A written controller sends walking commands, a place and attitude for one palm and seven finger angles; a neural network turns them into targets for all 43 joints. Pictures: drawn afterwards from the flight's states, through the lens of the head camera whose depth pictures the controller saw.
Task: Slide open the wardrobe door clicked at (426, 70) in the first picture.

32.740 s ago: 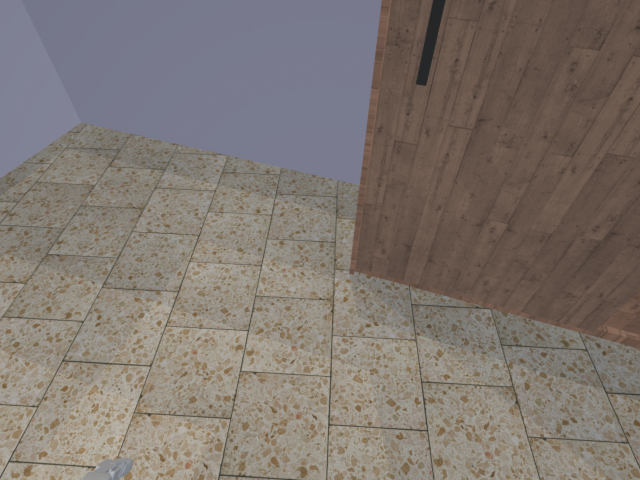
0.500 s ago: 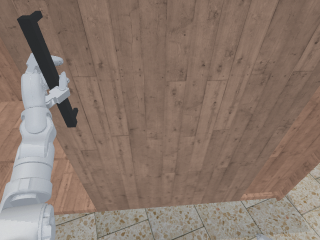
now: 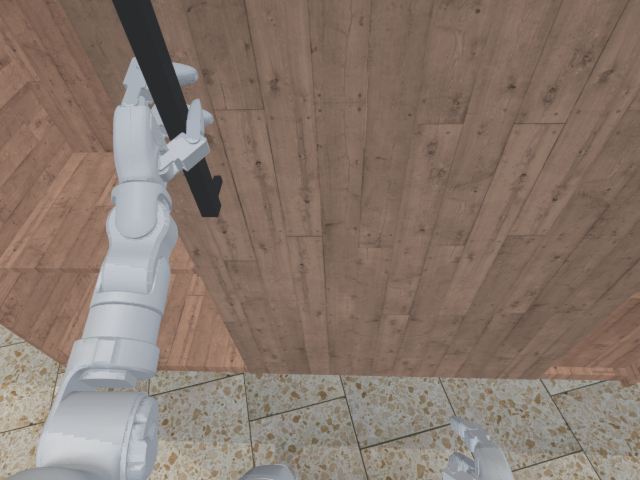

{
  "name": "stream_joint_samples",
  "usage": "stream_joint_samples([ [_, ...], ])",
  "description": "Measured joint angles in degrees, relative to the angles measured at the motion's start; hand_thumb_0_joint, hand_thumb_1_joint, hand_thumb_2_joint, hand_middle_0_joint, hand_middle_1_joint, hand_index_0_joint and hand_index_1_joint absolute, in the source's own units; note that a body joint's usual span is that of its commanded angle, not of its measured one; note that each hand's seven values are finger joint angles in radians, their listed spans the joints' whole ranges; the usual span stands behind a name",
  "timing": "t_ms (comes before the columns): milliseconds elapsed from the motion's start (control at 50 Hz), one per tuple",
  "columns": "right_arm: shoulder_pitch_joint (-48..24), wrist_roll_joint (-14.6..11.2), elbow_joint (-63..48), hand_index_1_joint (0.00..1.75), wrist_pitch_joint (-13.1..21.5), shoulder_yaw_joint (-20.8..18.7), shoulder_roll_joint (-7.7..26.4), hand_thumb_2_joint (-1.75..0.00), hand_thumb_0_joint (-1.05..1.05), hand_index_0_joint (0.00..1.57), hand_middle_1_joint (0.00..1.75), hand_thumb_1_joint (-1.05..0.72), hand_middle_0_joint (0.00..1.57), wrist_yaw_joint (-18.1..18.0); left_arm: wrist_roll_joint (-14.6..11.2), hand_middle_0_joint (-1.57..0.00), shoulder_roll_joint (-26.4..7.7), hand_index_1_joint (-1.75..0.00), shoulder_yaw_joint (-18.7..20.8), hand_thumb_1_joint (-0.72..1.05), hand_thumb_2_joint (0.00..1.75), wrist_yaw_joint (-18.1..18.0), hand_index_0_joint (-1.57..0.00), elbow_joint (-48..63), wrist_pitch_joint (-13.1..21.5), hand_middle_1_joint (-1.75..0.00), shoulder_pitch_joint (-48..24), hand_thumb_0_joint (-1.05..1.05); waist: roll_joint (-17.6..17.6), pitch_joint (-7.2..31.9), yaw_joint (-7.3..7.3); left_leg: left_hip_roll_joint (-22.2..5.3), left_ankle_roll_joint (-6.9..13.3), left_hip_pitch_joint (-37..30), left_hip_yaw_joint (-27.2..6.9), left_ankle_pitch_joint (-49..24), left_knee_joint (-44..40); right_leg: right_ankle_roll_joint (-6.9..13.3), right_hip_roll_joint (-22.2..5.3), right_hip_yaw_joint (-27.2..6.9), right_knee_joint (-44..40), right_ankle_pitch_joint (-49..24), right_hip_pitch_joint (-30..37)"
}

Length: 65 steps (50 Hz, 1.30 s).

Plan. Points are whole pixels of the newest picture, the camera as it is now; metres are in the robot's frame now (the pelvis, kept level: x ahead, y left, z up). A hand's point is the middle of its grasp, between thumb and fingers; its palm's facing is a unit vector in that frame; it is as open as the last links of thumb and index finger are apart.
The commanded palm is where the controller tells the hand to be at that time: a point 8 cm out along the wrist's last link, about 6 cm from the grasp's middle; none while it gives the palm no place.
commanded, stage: stop walking and hold the door there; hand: left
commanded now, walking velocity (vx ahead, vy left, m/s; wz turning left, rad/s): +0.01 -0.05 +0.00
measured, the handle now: (183, 111) +0.45 +0.20 +0.23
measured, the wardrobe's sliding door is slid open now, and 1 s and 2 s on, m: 0.57 0.56 0.56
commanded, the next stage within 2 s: loosen the grip on the handle in 0.54 s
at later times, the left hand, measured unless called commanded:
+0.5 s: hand (196, 139) +0.41 +0.17 +0.22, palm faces +0.15 -0.99 -0.07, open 5.9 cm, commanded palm +0.39 +0.21 +0.18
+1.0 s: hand (194, 138) +0.41 +0.18 +0.22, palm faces +0.18 -0.98 -0.07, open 11.8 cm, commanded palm +0.40 +0.21 +0.21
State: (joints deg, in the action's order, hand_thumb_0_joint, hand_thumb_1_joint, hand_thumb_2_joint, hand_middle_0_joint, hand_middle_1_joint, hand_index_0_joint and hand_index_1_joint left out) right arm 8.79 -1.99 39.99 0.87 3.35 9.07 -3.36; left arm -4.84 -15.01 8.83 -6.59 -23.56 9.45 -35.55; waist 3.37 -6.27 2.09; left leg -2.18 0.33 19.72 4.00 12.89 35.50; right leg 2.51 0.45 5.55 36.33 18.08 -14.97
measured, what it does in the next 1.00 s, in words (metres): stands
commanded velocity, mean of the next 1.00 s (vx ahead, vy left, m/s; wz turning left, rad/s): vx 0.00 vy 0.00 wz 0.00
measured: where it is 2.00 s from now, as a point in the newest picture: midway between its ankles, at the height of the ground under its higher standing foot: outside the picture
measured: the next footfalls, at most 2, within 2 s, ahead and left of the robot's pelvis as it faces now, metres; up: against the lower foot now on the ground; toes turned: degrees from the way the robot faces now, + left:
none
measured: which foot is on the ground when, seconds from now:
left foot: down 0.00-1.00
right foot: down 0.00-1.00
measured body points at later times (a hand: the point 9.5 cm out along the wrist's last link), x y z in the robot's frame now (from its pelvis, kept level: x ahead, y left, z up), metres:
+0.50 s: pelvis +0.00 +0.02 +0.01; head +0.00 +0.02 +0.46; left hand +0.39 +0.22 +0.23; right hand +0.14 -0.23 -0.09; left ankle +0.06 +0.12 -0.72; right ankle +0.01 -0.08 -0.72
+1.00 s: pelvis -0.04 +0.01 +0.00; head -0.04 +0.02 +0.45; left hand +0.39 +0.23 +0.23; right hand +0.06 -0.26 -0.09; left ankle +0.06 +0.12 -0.72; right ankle +0.01 -0.08 -0.72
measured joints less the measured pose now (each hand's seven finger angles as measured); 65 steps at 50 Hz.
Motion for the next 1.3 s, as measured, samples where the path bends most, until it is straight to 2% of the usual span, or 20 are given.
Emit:
stream_joint_samples([
  [80,1.41,0.06,0.85,0.3,0.57,0.2,0.84,-0.89,0.01,0.21,0.3,-0.9,0.2,-0.26,-0.12,-0.46,0.74,-1.4,-1.42,0.73,0.78,1.16,-0.26,-0.91,-0.04,-1.4,-0.19,-0.07,-0.39,0.94,-0.08,0.57,-0.6,-0.93,-1.65,4.49,0.17,0.06,-0.41,0.56,-2.2,-0.32,1.27],
  [140,1.8,0.33,1.55,0.3,0.64,-0.38,2.3,-0.89,0.01,0.21,0.3,-0.9,0.2,-0.69,0.08,-0.46,1.22,-1.4,-2.58,0.72,0.78,1.74,-0.29,-0.94,-0.09,-1.4,-0.66,-0.07,-1.96,0.9,-0.08,0.8,0.0,-2.75,-0.49,-2.95,-3.37,-0.83,-1.16,0.33,-2.59,-0.49,2.04],
  [240,2.38,0.35,0.71,0.3,-0.02,-2.05,4.61,-0.89,0.01,0.21,0.3,-0.9,0.2,-1.12,-0.24,-0.46,1.42,-1.4,-3.3,0.71,0.78,1.7,-0.31,-2.22,1.37,-1.4,0.28,-0.06,-2.98,2.95,-0.02,0.68,1.4,-3.09,1.23,-1.03,-4.64,-2.28,-1.03,-1.34,-4.76,-1.89,1.96],
  [300,2.37,0.33,0.16,0.3,0.11,-2.6,5.23,-0.89,0.01,0.2,0.3,-0.9,0.2,-1.42,-0.1,-0.46,1.15,-1.4,-3.25,0.71,0.79,1.41,-0.31,-2.63,1.78,-1.4,0.37,-0.06,-3.11,3.27,-0.43,0.55,1.48,-2.95,1.48,-1.5,-5.15,-2.11,-0.85,-1.58,-5.61,-2.71,1.87],
  [640,4.14,0.03,1.44,0.3,0.12,-1.96,3.93,-0.89,0.01,0.2,0.3,-0.9,0.2,-1.53,-0.71,-0.46,0.93,-1.4,-2.45,0.72,0.78,1.06,-0.29,-6.87,2.77,-1.4,0.49,-0.05,-1.29,5.33,-0.59,-0.42,0.98,-2.73,1.7,-2.18,-6.03,-1.58,0.2,-1.84,-8.07,-4.36,2.15],
  [660,4.01,0.21,1.31,0.3,0.45,-2.51,3.68,-0.89,0.01,0.2,0.3,-0.9,0.2,-0.98,1.1,-0.46,0.65,-1.4,-1.37,0.7,0.78,2.55,-0.29,-6.78,2.19,-1.4,-0.38,-0.05,-1.31,4.46,-0.19,-0.76,1.0,-2.95,1.81,-2.11,-5.76,-1.52,0.52,-1.99,-8.3,-4.57,2.49],
  [680,3.63,0.94,1.79,0.3,1.67,-3.38,3.17,-0.89,0.01,0.2,0.3,-0.9,0.2,-0.27,2.93,-0.46,-0.49,-1.4,-0.24,0.64,0.78,5.21,-0.3,-7.95,1.27,-1.4,-2.28,-0.06,-1.82,4.19,-0.31,-0.77,1.0,-2.53,1.93,-2.35,-5.87,-1.19,0.54,-2.07,-8.04,-4.83,1.83],
  [700,3.63,1.04,2.12,0.3,3.01,-3.93,2.79,-0.89,0.01,0.21,0.3,-0.9,0.2,0.1,3.71,-0.47,-1.66,-1.4,0.09,0.59,0.77,7.15,-0.31,-9.67,0.28,-1.4,-4.27,-0.07,-2.62,4.58,-0.63,-0.38,0.87,-1.77,1.83,-3.06,-6.36,-0.94,0.15,-1.91,-7.33,-4.85,0.62],
  [720,4.09,0.74,2.14,0.3,4.13,-4.05,2.63,-0.89,0.01,0.21,0.3,-0.9,0.2,0.34,3.87,-0.5,-2.05,-1.4,0.39,0.55,0.77,8.36,-0.32,-11.57,-0.04,-1.4,-5.84,-0.06,-3.44,5.38,-0.83,0.06,0.81,-0.92,1.54,-3.79,-6.81,-0.81,-0.28,-1.56,-6.63,-4.75,-0.57],
  [760,4.68,0.33,1.87,0.3,5.38,-3.38,2.92,-0.89,0.01,0.21,0.3,-0.9,0.2,0.8,1.27,-0.54,-1.76,-1.4,2.79,0.48,0.74,9.43,-0.35,-14.0,-1.22,-1.4,-7.45,-0.05,-4.61,6.46,-1.54,0.4,0.71,-0.32,1.11,-4.8,-7.46,-0.68,-0.58,-1.11,-6.15,-4.77,-1.49],
  [800,4.98,0.24,1.36,0.3,6.24,-2.79,3.65,-0.89,0.01,0.21,0.3,-0.9,0.2,1.04,-0.9,-0.54,-1.76,-1.4,5.27,0.4,0.7,8.7,-0.38,-16.08,-1.32,-1.4,-7.46,-0.04,-4.86,7.28,-2.63,0.17,0.6,-0.19,1.0,-5.03,-7.34,-0.55,-0.37,-1.02,-6.08,-5.03,-1.61],
  [820,5.3,0.17,1.0,0.3,6.73,-2.71,4.09,-0.89,0.01,0.21,0.3,-0.9,0.2,1.16,-1.06,-0.54,-1.99,-1.4,5.38,0.36,0.68,7.67,-0.39,-17.25,-0.93,-1.4,-7.49,-0.03,-4.83,7.66,-3.12,0.16,0.58,0.18,0.79,-4.78,-6.85,-0.5,-0.3,-0.94,-5.77,-5.04,-1.87],
  [920,6.4,0.32,-0.14,0.3,8.47,-2.98,6.13,-0.89,0.01,0.21,0.3,-0.9,0.2,2.13,3.61,-0.5,-4.29,-1.39,2.28,0.03,0.5,2.72,-0.41,-21.9,3.12,-1.39,-9.13,-0.01,-4.58,8.02,-4.75,1.21,0.85,4.28,-1.31,-2.04,-2.67,-0.26,-0.23,-1.03,-2.15,-4.5,-5.84],
  [960,6.88,0.25,0.06,0.3,8.91,-3.09,6.43,-0.89,0.01,0.2,0.3,-0.9,0.2,2.16,3.16,-0.48,-4.88,-1.38,2.1,-0.11,0.42,2.22,-0.41,-22.59,4.87,-1.38,-9.78,0.0,-4.64,7.89,-4.98,1.45,0.86,5.72,-1.76,-1.59,-1.47,-0.15,0.04,-1.5,-0.9,-4.44,-7.53],
  [1040,8.46,-0.1,1.29,0.3,9.22,-2.63,6.34,-0.89,0.01,0.2,0.3,-0.9,0.2,1.74,0.94,-0.43,-6.13,-1.34,3.68,-0.33,0.31,3.19,-0.37,-24.26,7.4,-1.35,-10.3,0.0,-5.17,8.19,-5.22,1.73,0.75,7.54,-2.67,0.0,0.33,-0.03,1.0,-2.6,0.26,-4.48,-9.58],
  [1100,9.82,-0.13,1.48,0.3,9.14,-2.68,6.29,-0.89,0.01,0.2,0.3,-0.9,0.2,1.67,1.86,-0.39,-7.7,-1.31,4.89,-0.43,0.26,3.93,-0.35,-21.62,7.29,-1.31,-8.06,0.0,-4.82,8.55,-5.4,1.77,0.85,7.95,-3.21,0.47,1.01,0.07,1.99,-3.64,0.29,-4.67,-10.15],
  [1160,11.16,-0.37,1.82,0.3,9.34,-2.78,6.29,-0.9,0.01,0.2,0.3,-0.9,0.2,1.26,1.1,-0.37,-8.48,-1.26,4.7,-0.49,0.23,4.45,-0.32,-19.58,6.77,-1.28,-5.93,0.0,-4.06,8.65,-5.3,1.92,1.02,7.59,-3.63,1.53,1.47,-0.07,2.5,-4.27,0.01,-4.41,-9.69],
  [1240,11.68,-0.42,2.57,0.3,9.61,-2.33,6.16,-0.9,0.01,0.2,0.3,-0.9,0.2,0.5,-1.02,-0.37,-7.83,-1.21,5.09,-0.53,0.21,5.82,-0.29,-16.66,5.55,-1.26,-3.87,0.0,-3.38,8.54,-4.86,1.99,1.22,6.81,-3.88,2.1,1.19,-0.37,2.74,-4.54,-1.04,-4.23,-8.63],
  [1300,11.12,-0.28,2.76,0.3,9.81,-2.13,5.9,-0.9,0.01,0.2,0.3,-0.9,0.2,0.09,-1.61,-0.38,-7.22,-1.19,5.16,-0.55,0.2,6.19,-0.28,-14.37,4.58,-1.26,-2.86,-0.01,-3.2,8.52,-4.54,2.02,1.23,6.46,-3.95,1.47,1.03,-0.55,2.77,-4.59,-1.55,-4.65,-8.09],
])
